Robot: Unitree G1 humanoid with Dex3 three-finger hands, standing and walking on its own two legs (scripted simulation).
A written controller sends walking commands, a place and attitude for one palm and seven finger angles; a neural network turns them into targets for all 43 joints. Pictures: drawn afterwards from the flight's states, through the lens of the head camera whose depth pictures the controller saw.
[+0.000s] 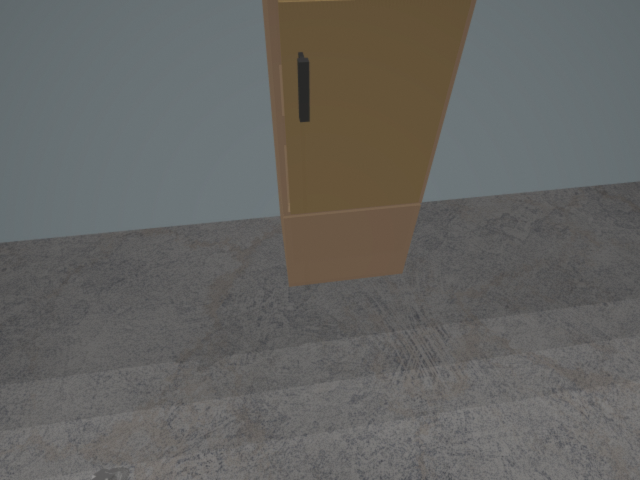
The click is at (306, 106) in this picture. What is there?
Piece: cupboard door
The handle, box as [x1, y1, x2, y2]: [297, 52, 309, 121]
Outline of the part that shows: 298,52 299,57 297,58 299,118 300,121 309,121 308,60 307,58 303,57 302,52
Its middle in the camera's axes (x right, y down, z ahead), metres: -0.04 -0.35 +0.90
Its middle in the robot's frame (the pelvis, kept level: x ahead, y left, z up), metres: +0.91 +0.10 +0.07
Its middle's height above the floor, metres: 0.84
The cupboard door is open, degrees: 0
